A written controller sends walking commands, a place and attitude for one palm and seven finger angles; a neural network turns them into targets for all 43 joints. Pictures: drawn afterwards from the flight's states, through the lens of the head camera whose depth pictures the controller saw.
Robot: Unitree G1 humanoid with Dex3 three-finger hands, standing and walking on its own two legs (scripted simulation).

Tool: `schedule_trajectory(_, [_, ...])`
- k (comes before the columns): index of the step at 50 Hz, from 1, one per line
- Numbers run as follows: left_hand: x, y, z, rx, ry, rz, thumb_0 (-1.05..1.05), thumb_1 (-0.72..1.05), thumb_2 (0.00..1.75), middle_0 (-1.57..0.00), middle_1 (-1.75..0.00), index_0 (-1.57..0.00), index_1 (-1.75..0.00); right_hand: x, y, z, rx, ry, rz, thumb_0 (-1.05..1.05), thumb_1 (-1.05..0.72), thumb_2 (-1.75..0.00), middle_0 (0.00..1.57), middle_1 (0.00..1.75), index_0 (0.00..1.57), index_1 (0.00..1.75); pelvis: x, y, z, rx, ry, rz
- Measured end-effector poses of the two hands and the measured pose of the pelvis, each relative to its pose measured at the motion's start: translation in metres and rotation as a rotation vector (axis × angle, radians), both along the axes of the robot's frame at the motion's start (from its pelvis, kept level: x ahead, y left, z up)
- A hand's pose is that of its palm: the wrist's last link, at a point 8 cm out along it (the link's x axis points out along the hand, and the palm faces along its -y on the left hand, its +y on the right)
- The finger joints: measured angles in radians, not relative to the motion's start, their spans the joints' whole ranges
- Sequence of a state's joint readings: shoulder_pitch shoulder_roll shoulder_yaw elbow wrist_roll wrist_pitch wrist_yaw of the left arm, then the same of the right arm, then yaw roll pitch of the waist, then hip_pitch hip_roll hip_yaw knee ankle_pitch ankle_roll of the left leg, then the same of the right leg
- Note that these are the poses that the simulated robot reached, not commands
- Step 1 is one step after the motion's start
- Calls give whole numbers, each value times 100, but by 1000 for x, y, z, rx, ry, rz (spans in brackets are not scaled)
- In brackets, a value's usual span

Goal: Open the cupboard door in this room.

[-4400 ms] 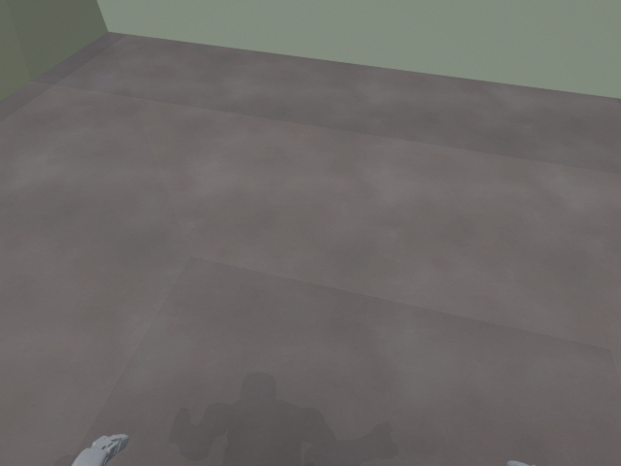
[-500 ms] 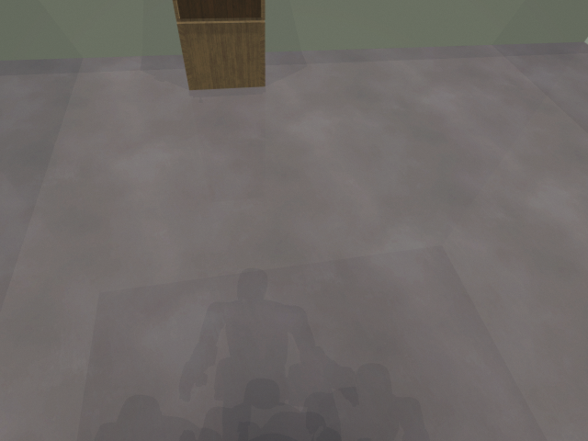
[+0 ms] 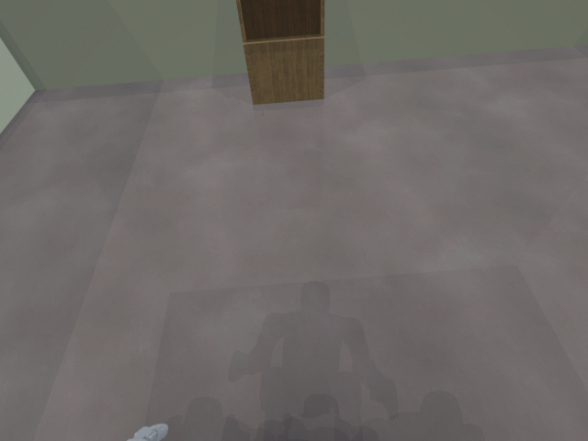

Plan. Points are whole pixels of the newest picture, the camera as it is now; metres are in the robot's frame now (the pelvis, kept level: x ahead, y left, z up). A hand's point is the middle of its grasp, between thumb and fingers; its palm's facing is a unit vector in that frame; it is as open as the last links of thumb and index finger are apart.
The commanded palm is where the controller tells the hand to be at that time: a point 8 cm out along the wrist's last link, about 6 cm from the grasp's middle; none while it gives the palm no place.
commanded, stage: stand and wait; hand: left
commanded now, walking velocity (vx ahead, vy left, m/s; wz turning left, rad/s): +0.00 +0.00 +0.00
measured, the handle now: out of the picture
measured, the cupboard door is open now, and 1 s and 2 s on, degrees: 0 0 0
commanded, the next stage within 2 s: turn or walk to find it in 0.42 s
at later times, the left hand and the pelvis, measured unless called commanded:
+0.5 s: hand out of the picture -0.06 +0.20 -0.18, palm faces +0.13 -0.98 -0.17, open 7.4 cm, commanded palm none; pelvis -0.02 +0.03 +0.01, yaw +3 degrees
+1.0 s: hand out of the picture -0.05 +0.25 -0.18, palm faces +0.26 -0.94 -0.22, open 7.4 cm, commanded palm none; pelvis -0.06 +0.05 -0.01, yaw +14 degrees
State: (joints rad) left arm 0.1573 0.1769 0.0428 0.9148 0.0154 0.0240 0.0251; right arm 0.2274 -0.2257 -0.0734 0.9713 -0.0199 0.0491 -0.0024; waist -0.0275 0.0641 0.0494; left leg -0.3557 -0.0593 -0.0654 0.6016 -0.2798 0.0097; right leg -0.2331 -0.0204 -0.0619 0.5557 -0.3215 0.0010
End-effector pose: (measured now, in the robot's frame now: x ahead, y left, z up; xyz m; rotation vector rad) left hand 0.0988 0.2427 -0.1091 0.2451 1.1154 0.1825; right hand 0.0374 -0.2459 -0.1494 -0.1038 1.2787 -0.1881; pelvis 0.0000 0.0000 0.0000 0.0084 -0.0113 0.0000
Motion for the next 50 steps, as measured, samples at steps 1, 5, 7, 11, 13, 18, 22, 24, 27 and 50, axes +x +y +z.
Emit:
schedule_trajectory(1, [-7, -3, 2, 0, 1, 8, 1, 91, 90, -20, -30, -20, -30, -1, -3, 0, 2, 8, 7, 0, -90, -90, 20, 30, 21, 30, -2, -2, 1, 4, -4, 11])
schedule_trajectory(5, [-38, -12, 6, -8, 34, 55, 1, 90, 90, -20, -30, -21, -30, -3, -12, 6, 2, 29, 34, 0, -90, -90, 20, 30, 20, 30, -6, -9, 9, 21, -12, 33])
schedule_trajectory(7, [-53, -15, 4, -17, 63, 73, 1, 90, 90, -20, -30, -21, -30, -4, -15, 8, -3, 33, 42, 0, -90, -90, 20, 30, 20, 30, -7, -10, 10, 20, -12, 44])
schedule_trajectory(11, [-81, -18, -3, -42, 118, 106, 1, 90, 90, -20, -30, -21, -30, -6, -14, 10, -18, 58, 64, 0, -91, -90, 19, 30, 20, 30, -9, -8, 11, 14, -8, 60])
schedule_trajectory(13, [-96, -17, -8, -55, 147, 124, 1, 91, 90, -20, -30, -21, -30, -6, -9, 12, -27, 69, 79, 0, -91, -90, 19, 30, 20, 30, -11, -5, 10, 9, -5, 64])
schedule_trajectory(18, [-134, -6, -28, -104, 229, 171, 1, 91, 90, -20, -30, -21, -30, 3, 13, 14, -57, 48, 123, 0, -91, -90, 19, 30, 20, 30, -16, 11, 4, -24, -1, 70])
schedule_trajectory(22, [-157, 3, -38, -133, 288, 190, 1, 91, 90, -20, -30, -21, -30, 6, 38, 24, -59, 10, 141, 0, -91, -90, 19, 30, 20, 30, -20, 21, 6, -9, -22, 50])
schedule_trajectory(24, [-164, 6, -39, -141, 308, 186, 1, 91, 90, -20, -30, -20, -30, 8, 47, 26, -62, -13, 133, 0, -91, -90, 20, 30, 20, 30, -21, 26, 7, -9, -30, 48])
schedule_trajectory(27, [-168, 12, -38, -143, 312, 184, 1, 91, 90, -20, -30, -20, -30, 8, 53, 27, -61, -31, 135, 0, -93, -90, 20, 30, 21, 30, -26, 32, 8, -9, -37, 53])
schedule_trajectory(50, [-171, 54, -40, -86, 127, 285, 1, 90, 90, -20, -30, -21, -30, -6, 49, 17, -95, 37, 266, 0, -91, -90, 20, 30, 20, 30, -63, 47, -7, -27, -4, 240])
